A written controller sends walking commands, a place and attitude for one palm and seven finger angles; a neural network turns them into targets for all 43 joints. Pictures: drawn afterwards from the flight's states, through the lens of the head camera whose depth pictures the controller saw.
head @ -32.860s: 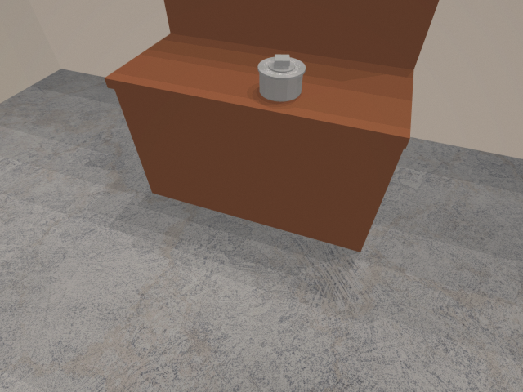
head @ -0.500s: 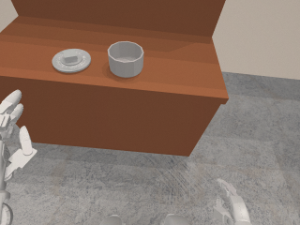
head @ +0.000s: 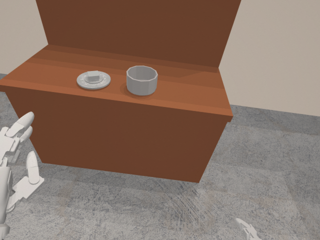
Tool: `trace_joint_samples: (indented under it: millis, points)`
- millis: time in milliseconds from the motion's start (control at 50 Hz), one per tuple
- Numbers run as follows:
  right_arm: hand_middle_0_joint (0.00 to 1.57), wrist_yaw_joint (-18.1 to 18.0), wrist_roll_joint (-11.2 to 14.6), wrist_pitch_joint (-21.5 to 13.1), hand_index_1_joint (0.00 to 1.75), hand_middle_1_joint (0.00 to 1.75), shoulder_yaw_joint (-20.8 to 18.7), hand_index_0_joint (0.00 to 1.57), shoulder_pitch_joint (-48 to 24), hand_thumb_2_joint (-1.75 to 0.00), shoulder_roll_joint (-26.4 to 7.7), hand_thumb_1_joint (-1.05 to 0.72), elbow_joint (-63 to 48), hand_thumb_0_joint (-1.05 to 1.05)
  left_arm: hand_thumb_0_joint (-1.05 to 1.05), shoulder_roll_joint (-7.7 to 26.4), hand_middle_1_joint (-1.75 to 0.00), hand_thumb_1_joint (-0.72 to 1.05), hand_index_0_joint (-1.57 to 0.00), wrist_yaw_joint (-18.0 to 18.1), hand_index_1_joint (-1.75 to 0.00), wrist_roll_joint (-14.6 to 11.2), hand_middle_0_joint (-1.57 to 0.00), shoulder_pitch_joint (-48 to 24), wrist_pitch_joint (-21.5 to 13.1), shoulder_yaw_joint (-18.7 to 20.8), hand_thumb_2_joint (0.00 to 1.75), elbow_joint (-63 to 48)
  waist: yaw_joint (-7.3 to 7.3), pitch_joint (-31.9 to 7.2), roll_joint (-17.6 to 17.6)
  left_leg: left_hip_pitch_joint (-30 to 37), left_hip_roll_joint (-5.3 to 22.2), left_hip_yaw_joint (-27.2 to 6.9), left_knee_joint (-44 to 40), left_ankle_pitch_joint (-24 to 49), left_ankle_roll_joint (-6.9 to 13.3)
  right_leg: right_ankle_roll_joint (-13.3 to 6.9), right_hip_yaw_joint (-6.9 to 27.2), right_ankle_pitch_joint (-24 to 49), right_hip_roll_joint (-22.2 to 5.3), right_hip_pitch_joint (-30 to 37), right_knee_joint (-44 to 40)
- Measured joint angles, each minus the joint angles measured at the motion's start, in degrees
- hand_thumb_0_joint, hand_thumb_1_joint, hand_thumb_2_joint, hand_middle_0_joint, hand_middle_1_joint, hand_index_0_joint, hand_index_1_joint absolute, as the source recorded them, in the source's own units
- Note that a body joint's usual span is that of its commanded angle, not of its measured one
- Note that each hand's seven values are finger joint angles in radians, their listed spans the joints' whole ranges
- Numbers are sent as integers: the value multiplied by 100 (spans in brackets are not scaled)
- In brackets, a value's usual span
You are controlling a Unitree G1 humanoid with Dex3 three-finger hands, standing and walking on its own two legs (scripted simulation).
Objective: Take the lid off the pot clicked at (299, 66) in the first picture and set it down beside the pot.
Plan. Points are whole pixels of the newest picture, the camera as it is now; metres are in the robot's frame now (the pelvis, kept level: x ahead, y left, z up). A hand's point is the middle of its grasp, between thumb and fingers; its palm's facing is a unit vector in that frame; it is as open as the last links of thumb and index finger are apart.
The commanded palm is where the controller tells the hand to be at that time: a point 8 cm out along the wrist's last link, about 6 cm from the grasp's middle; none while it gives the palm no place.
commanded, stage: stop stepping back and stand still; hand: left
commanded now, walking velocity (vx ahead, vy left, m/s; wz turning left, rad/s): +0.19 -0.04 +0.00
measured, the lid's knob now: (93, 75) +0.88 +0.34 -0.05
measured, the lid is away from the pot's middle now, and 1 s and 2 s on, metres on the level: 0.25 0.25 0.25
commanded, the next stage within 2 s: let the arm hang, fingers relaxed in 1.16 s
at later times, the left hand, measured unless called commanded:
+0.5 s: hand out of the picture +0.10 +0.16 -0.16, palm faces +0.01 -1.00 -0.08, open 7.4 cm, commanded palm none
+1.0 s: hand out of the picture +0.09 +0.18 -0.17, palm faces +0.11 -0.97 -0.21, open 7.3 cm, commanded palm none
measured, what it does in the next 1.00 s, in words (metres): steps on the spot: right foot, then right foot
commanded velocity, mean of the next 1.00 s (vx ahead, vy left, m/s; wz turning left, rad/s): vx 0.03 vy -0.01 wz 0.00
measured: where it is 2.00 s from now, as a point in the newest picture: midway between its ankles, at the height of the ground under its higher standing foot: outside the picture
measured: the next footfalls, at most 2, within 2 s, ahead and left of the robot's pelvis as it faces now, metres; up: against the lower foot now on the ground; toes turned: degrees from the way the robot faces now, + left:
right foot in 0.08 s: +0.04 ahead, -0.12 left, +0.00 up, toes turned -3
right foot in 0.58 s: +0.08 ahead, -0.13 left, +0.00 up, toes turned +5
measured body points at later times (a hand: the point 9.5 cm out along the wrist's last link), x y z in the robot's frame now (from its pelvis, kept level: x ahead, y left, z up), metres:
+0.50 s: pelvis +0.00 +0.01 -0.01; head +0.01 +0.04 +0.44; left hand +0.10 +0.22 -0.15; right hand +0.03 -0.24 -0.13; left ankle +0.01 +0.11 -0.73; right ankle +0.04 -0.12 -0.69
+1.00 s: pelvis +0.07 +0.00 +0.00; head +0.09 +0.00 +0.45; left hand +0.09 +0.23 -0.15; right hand +0.10 -0.23 -0.15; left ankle +0.01 +0.09 -0.73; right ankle +0.04 -0.13 -0.73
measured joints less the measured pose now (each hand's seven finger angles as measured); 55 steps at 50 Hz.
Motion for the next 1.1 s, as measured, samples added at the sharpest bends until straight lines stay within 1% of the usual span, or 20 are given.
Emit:
trace_joint_samples:
  millis: [60, 100, 140, 180, 220, 240, 280, 300, 340, 380, 420, 460, 500, 520, 580, 620, 700, 840, 920, 1100]
  points:
    - [21, -2, -12, 44, 30, 30, 62, 20, -65, -89, -31, -90, -2, 2, 2, 401, -30, 89, -21, 37, -30, 9, -21, -35, -229, 376, 90, -301, 162, 98, 148, -215, 105, -20, 250, -60, -55, -52, -168, 211, -41, 678, -1491]
    - [21, -13, 27, 168, 30, 30, 40, 20, -232, -89, -97, -90, 10, 2, 2, 506, -30, 89, -22, 27, -31, -9, -21, -350, -361, 603, 90, -147, 230, 227, 359, -466, 195, -82, 692, -266, -39, -124, -239, 831, 31, 775, -1873]
    - [21, -33, 69, 342, 31, 30, -32, 20, -394, -89, -144, -90, 126, 2, 1, 469, -30, 89, -22, -30, -31, -64, -21, -746, -435, 637, 90, 193, 205, 306, 509, -807, 147, -210, 1489, -560, -28, -161, -349, 881, 57, 723, -1763]
    - [21, -29, 107, 520, 31, 30, -92, 20, -473, -89, -158, -90, 216, 2, 1, 298, -30, 89, -22, -74, -31, -105, -21, -942, -433, 608, 90, 517, 218, 267, 476, -1095, 43, -168, 2205, -684, -41, -181, -326, 830, 0, 719, -1787]
    - [21, -33, 117, 648, 30, 30, -92, 20, -495, -89, -152, -90, 189, 2, 1, 66, -30, 89, -21, -105, -30, -141, -21, -845, -361, 586, 90, 693, 206, 207, 343, -1123, 25, -24, 2136, -656, -28, -165, -202, 856, -76, 722, -1864]
    - [21, 63, 77, 590, 30, 30, -150, 20, -444, -89, -178, -90, 223, 2, 1, -18, -30, 89, -21, -162, -30, 46, -21, -922, -329, 451, 90, 988, 164, 105, 321, -1175, 57, 15, 1961, -678, -30, -151, -264, 825, -157, 664, -1853]
    - [21, 253, -20, 656, 30, 30, -260, 20, -298, -89, -312, -90, 259, 1, 0, -175, -30, 90, -21, -366, -30, 324, -20, -1386, 70, 22, 90, 2078, 109, -101, 340, -1127, 125, 67, 1258, -570, -40, -110, -420, 542, -356, 410, -1475]
    - [21, 309, -87, 741, 30, 30, -276, 20, -241, -89, -425, -90, 223, 1, 0, -303, -30, 90, -21, -445, -30, 374, -20, -1606, 349, -166, 90, 2692, 49, -181, 444, -1111, 159, -48, 852, -454, 29, -88, -454, 103, -372, 171, -1045]
    - [21, 312, -227, 882, 30, 30, -278, 20, -238, -89, -459, -90, 323, 1, 0, -554, -30, 90, -20, -547, -30, 395, -20, -2002, 848, -432, 90, 4118, -101, -156, 395, -1324, 4, -9, 1107, -99, 79, -39, -32, -405, -332, -398, 253]
    - [21, 264, -317, 975, 30, 30, -230, 20, -126, -89, -360, -90, 473, 1, 0, -742, -30, 91, -20, -633, -30, 396, -19, -2242, 1223, -701, 90, 5457, -215, -97, 203, -1255, -143, 68, 1086, -78, 111, -13, 305, -323, -273, -806, 1182]
    - [21, 201, -355, 1007, 30, 30, -174, 20, 35, -89, -224, -90, 671, 1, 1, -926, -29, 91, -20, -728, -30, 384, -19, -2344, 1435, -986, 90, 6453, -280, -23, 1, -1123, -215, 84, 844, 0, 82, 51, 447, -117, -247, -1069, 1526]
    - [21, 152, -356, 1018, 30, 30, -135, 20, 156, -89, -110, -90, 922, 1, 1, -1119, -29, 92, -19, -830, -30, 362, -19, -2342, 1506, -1281, 90, 7144, -256, 118, -138, -980, -201, 82, 554, 125, 23, 86, 474, 18, -257, -1128, 1280]
    - [21, 125, -341, 1035, 30, 30, -122, 20, 241, -89, -50, -90, 1161, 1, 1, -1319, -29, 92, -20, -919, -30, 344, -20, -2243, 1494, -1545, 90, 7627, -176, 279, -166, -860, -116, 72, 317, 217, -35, 92, 391, 74, -284, -944, 545]
    - [21, 111, -327, 1038, 30, 30, -133, 20, 299, -89, -27, -90, 1259, 1, -1, -1416, -30, 94, -20, -889, -30, 208, -20, -2209, 1373, -1475, 90, 7701, -136, 349, -127, -854, -55, 22, 273, 232, -70, 90, 316, 146, -274, -771, 85]
    - [21, 106, -250, 1078, 30, 30, -152, 20, 501, -89, 54, -90, 1523, 1, -7, -1281, -30, 99, -21, -828, -30, 219, -21, -2166, 1040, -1476, 90, 7789, 40, 424, -129, -918, -7, -81, 390, 128, -191, -1, 377, 653, -240, -15, -1400]
    - [21, 109, -200, 1131, 30, 30, -215, 20, 429, -89, 39, -90, 1710, 1, -7, -1215, -30, 99, -21, -751, -30, 270, -21, -2190, 952, -1479, 90, 8080, 94, 511, 26, -959, 68, -177, 637, -105, -194, -26, 344, 812, -120, 48, -1436]
    - [20, 111, -162, 1140, 30, 30, -338, 20, 315, -89, -32, -90, 1873, 1, -5, -1196, -30, 96, -21, -672, -30, 282, -21, -2121, 1007, -1517, 90, 8677, -17, 491, 450, -775, 108, -267, 620, -155, -115, -12, 145, 719, 41, 379, -1708]
    - [20, -32, -151, 988, 30, 30, -257, 20, 22, -89, 255, -92, 2083, 1, -1, -1128, -30, 93, -20, -597, -30, 197, -20, -2188, 1015, -1488, 90, 9282, 92, 460, 325, -157, 17, -102, -144, -42, -63, 29, 306, 778, -48, 810, -2156]
    - [21, -83, -114, 988, 30, 30, -292, 20, -129, -89, 198, -94, 2223, 2, 0, -1243, -30, 92, -20, -564, -30, 195, -20, -2274, 951, -1541, 90, 9406, 154, 503, 396, 68, -11, -84, -306, -40, -67, 42, 325, 743, -76, 1003, -2256]
    - [21, -80, -122, 1037, 30, 30, -320, 20, -304, -89, 178, -94, 2392, 1, 0, -1291, -30, 94, -20, -504, -30, 221, -20, -2395, 964, -1542, 90, 9566, 161, 524, 386, 328, 21, -69, -382, -111, -109, -1, 339, 640, -42, 1217, -2254]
